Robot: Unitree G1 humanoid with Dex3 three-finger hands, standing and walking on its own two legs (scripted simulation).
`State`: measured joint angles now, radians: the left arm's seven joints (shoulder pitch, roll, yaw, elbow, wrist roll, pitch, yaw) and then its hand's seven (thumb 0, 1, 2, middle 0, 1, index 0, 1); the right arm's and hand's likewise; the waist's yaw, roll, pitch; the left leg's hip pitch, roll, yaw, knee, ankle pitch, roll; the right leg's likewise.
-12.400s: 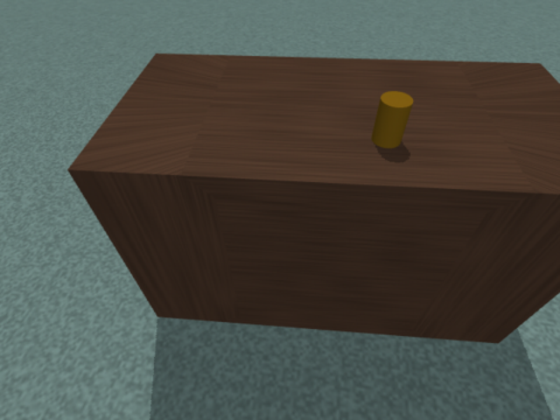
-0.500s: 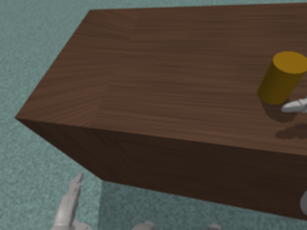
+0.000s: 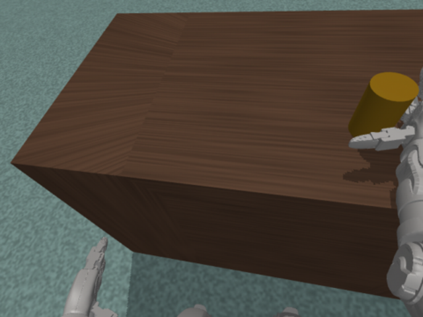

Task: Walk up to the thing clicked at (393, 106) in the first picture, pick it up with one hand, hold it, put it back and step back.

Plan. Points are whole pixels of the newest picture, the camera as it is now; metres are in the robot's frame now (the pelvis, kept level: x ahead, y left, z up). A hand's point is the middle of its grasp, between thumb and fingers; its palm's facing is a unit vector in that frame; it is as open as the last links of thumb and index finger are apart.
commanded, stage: close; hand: right
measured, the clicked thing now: (379, 109) +0.51 -0.21 +0.09
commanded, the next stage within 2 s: settle in 0.74 s
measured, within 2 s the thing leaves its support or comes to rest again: leaves its support in 1.12 s
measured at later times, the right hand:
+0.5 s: hand (380, 104) +0.51 -0.21 +0.10, palm faces +0.19 +0.98 +0.00, open 13.1 cm
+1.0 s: hand (381, 108) +0.50 -0.21 +0.10, palm faces +0.20 +0.98 +0.00, open 9.8 cm
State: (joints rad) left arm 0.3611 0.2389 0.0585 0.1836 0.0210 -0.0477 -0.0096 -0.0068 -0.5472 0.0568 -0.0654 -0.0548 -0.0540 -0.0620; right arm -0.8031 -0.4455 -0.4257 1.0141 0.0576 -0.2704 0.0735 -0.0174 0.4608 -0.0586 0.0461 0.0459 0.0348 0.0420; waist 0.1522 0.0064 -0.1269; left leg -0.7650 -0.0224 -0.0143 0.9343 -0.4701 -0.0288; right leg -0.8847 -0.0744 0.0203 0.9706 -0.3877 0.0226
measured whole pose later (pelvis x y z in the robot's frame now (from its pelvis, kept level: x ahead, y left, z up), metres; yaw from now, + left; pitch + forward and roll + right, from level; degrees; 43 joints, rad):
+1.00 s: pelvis +0.00 +0.00 +0.00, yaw +0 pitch +17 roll +2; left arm 0.33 0.24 0.06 0.19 0.02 -0.01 -0.02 -0.01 -0.52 0.04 -0.06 -0.06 -0.06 -0.06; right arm -0.83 -0.46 -0.43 1.06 0.04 -0.29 0.06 0.00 0.33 -1.05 0.73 0.98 0.74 0.99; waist 0.17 0.00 -0.12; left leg -0.75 -0.02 -0.02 0.91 -0.46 -0.03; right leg -0.87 -0.08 0.01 0.95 -0.39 0.02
